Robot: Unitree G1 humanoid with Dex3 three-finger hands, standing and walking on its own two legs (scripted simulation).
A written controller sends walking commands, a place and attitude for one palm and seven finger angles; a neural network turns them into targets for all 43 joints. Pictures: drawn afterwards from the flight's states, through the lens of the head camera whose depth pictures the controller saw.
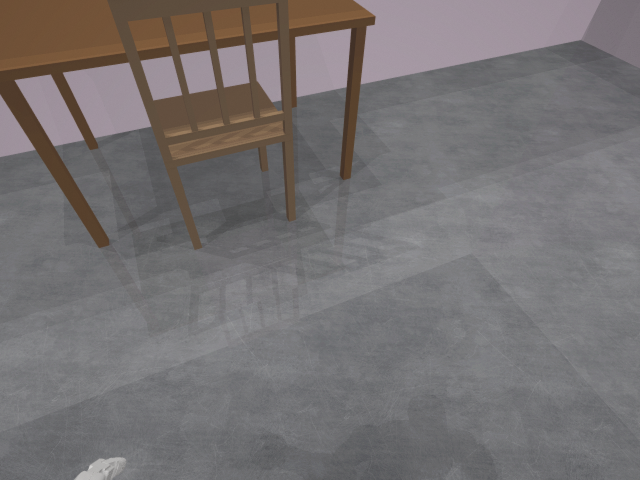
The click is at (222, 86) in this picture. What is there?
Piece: chair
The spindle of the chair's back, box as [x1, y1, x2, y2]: [202, 11, 229, 124]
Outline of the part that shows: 202,12 222,118 224,124 229,123 210,11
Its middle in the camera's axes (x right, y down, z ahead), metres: -0.31 -0.48 +1.13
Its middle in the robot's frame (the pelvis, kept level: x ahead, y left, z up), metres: +1.15 +0.37 -0.07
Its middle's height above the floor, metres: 0.70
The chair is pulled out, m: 0.00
